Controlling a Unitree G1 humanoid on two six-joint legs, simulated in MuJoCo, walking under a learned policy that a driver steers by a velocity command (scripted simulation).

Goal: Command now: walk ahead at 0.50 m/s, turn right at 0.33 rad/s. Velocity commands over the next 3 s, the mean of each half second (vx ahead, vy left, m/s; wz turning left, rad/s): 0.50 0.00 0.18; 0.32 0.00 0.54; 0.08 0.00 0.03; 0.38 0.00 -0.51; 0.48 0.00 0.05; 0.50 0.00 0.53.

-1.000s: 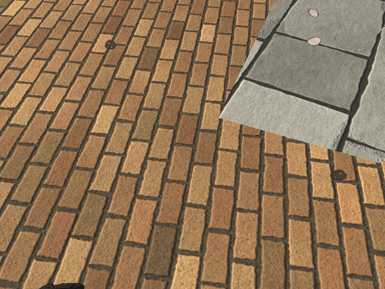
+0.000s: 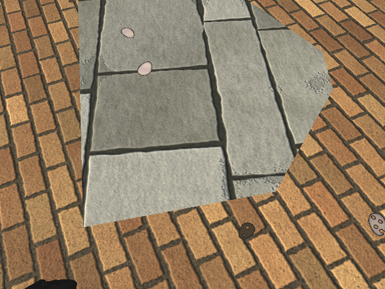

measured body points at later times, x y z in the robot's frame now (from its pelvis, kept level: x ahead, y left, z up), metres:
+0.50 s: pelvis +0.29 +0.05 +0.00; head +0.33 +0.06 +0.44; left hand +0.28 +0.34 -0.13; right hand +0.53 -0.16 -0.09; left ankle +0.39 +0.15 -0.72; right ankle +0.10 -0.07 -0.68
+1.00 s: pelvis +0.54 +0.07 +0.01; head +0.58 +0.07 +0.45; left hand +0.61 +0.38 -0.07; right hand +0.76 -0.15 -0.11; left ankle +0.40 +0.14 -0.65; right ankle +0.69 +0.02 -0.72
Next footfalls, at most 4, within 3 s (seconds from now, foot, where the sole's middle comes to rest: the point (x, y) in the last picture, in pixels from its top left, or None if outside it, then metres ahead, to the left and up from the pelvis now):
0.46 left None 0.43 0.15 -0.76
0.90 right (186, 206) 0.72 0.04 -0.76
1.26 left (133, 256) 0.54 0.22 -0.76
1.62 right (194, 213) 0.69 0.01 -0.76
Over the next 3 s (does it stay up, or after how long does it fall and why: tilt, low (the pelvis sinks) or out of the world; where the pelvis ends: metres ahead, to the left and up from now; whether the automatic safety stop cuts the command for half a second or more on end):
stays up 1.30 0.24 0.00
